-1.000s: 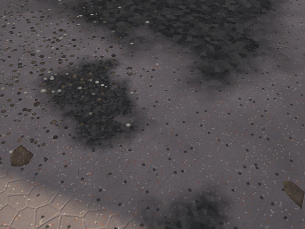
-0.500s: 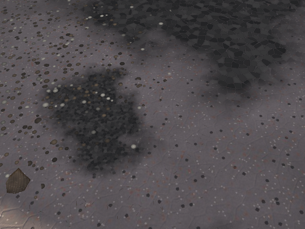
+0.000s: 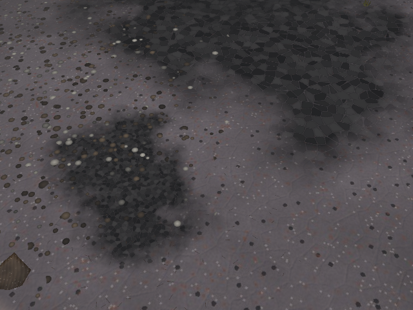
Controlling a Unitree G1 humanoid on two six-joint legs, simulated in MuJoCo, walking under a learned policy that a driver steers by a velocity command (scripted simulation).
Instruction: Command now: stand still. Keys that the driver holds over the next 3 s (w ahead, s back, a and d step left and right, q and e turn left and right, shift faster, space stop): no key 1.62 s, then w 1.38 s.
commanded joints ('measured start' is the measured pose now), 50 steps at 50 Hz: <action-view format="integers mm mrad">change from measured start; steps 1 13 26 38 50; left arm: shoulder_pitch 20 37 71 106 136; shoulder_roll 90 85 69 59 51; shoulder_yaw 14 9 2 -2 -5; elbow -19 9 23 24 19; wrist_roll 0 1 1 -1 -2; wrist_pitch -4 -5 -9 -11 -11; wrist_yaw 4 9 10 9 9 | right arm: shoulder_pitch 19 16 49 92 122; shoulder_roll -114 -102 -92 -81 -75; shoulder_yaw -18 -12 -2 6 11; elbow -21 11 41 57 60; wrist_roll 0 -2 -2 0 2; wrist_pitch -3 9 8 5 5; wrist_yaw -4 -8 -13 -15 -17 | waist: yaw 0 -2 -3 -2 -2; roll -3 2 -6 -5 -2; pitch -60 -21 -1 5 5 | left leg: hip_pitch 40 34 16 5 3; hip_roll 31 17 13 14 15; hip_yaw -22 -9 -4 -3 -3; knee -53 -79 -95 -99 -97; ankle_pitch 286 202 138 130 142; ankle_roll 39 28 20 17 16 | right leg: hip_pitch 16 -1 -17 -20 -16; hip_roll -47 -51 -52 -51 -48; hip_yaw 40 48 57 60 58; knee -61 -88 -119 -127 -123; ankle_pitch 246 174 98 94 124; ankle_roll -22 -20 -25 -29 -32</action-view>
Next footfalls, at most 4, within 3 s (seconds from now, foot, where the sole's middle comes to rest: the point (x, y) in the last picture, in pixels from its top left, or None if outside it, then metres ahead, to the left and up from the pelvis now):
1.96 left None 0.12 0.15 -0.77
2.46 right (236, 306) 0.51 -0.06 -0.77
2.98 left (164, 222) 0.82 0.19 -0.77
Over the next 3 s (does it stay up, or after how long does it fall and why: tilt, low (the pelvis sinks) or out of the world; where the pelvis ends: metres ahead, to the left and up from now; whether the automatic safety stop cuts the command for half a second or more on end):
stays up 0.65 0.08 -0.02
